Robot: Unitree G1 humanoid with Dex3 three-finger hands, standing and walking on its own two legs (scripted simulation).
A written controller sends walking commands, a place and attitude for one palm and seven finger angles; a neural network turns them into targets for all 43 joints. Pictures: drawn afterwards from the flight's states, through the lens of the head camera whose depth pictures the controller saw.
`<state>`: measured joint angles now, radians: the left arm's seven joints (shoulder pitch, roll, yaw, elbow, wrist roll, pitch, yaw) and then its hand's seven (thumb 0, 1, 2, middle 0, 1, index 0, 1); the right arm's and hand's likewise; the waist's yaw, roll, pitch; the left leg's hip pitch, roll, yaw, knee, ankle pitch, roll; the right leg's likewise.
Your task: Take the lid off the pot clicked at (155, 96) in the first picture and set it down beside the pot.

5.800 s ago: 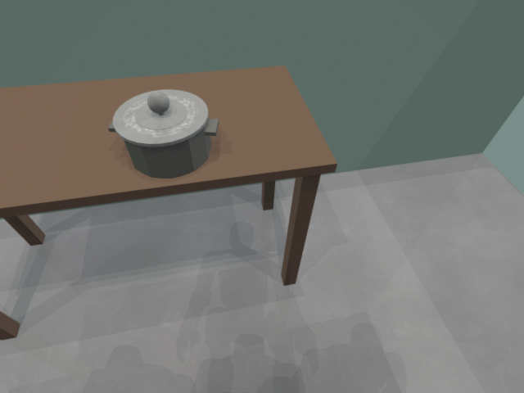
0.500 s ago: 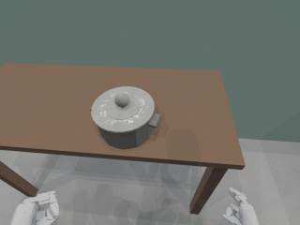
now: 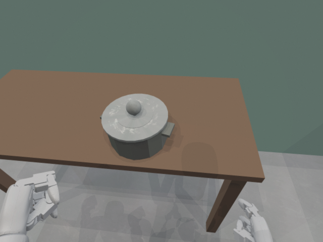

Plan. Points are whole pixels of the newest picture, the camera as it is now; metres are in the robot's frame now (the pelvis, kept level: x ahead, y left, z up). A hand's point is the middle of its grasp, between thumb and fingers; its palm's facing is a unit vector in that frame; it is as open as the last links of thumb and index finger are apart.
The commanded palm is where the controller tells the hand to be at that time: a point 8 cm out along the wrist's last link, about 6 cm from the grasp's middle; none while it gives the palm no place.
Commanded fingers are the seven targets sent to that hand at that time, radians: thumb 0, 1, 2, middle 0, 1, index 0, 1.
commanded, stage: reach forward and open the fingers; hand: left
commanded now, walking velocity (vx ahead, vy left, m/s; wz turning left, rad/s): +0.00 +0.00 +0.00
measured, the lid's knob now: (133, 107) +0.47 +0.15 +0.08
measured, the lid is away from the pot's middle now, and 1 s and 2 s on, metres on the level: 0.00 0.00 0.00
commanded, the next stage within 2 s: move the open hand above the knob in 1.10 s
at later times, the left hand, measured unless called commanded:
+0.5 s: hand (37, 196) +0.17 +0.27 +0.10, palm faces -0.24 -0.08 -0.97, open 4.2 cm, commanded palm +0.17 +0.26 +0.17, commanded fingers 0.00 0.15 1.18 -0.99 -0.58 -0.99 -0.58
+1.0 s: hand (36, 168) +0.21 +0.28 +0.14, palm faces -0.11 -0.07 -0.99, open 9.7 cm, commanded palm +0.19 +0.27 +0.21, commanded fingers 0.00 -0.30 1.43 -0.83 -0.08 -0.83 -0.08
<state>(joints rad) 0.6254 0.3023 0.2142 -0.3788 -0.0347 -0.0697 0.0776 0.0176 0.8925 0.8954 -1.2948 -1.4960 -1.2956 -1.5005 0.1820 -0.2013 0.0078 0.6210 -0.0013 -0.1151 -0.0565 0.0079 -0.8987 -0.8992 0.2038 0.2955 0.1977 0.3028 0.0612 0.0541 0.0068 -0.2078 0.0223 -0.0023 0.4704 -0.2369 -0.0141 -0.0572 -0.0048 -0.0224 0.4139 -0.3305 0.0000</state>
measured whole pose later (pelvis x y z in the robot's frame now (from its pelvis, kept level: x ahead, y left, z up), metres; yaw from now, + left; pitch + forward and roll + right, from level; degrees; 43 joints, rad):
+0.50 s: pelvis -0.04 +0.01 +0.00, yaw +2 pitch -1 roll -1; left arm 0.32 0.71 0.12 -0.33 0.68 0.01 -0.26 0.00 0.40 1.08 -1.10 -0.91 -1.10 -0.92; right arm 0.12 -0.29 0.01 0.55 0.04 0.09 -0.02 0.01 -0.90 -0.90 0.20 0.29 0.19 0.30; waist 0.06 0.13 0.01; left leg -0.31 0.02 -0.04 0.52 -0.20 0.00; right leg -0.15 0.00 -0.06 0.47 -0.31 0.01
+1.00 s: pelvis -0.07 +0.03 +0.00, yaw +1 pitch -3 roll -1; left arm -0.09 0.67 -0.01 -0.18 0.75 0.09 -0.31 0.00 -0.23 1.36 -0.85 -0.14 -0.85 -0.14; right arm 0.06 -0.26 0.05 0.59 0.04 0.10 0.03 0.01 -0.90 -0.90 0.20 0.30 0.20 0.30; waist 0.07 0.11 0.06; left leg -0.27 0.00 -0.01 0.42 -0.10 0.03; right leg -0.13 -0.03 -0.03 0.40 -0.22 0.02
